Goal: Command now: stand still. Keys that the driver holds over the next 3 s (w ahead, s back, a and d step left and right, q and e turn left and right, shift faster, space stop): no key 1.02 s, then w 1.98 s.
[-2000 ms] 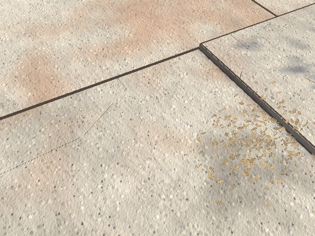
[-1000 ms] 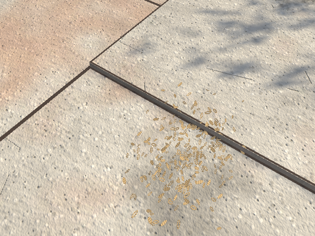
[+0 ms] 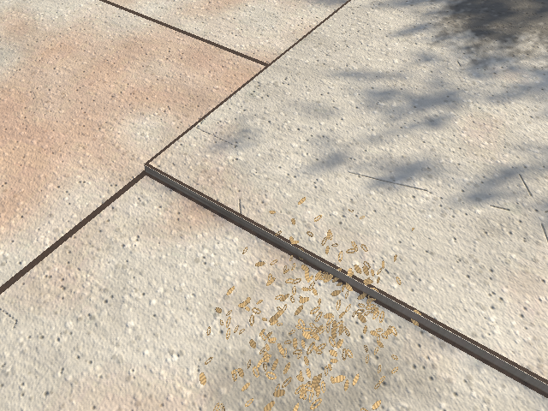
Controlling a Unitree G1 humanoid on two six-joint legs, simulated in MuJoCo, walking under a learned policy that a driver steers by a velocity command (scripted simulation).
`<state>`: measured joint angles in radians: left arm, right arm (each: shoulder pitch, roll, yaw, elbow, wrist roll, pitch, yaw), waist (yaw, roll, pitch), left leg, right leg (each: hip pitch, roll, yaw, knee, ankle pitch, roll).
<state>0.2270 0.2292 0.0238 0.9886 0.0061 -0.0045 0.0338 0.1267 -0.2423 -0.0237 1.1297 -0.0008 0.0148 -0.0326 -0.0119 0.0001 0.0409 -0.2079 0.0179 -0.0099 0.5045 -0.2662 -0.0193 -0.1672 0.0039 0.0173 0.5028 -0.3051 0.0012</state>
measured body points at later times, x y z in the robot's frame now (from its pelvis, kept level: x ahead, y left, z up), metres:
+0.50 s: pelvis -0.01 +0.00 +0.00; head +0.00 +0.01 +0.45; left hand +0.00 +0.25 -0.15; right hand +0.02 -0.24 -0.16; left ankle +0.00 +0.13 -0.74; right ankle -0.02 -0.12 -0.74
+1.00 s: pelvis +0.00 +0.01 +0.00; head +0.01 +0.01 +0.45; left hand -0.02 +0.24 -0.16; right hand +0.00 -0.23 -0.16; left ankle +0.00 +0.13 -0.74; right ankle -0.02 -0.12 -0.74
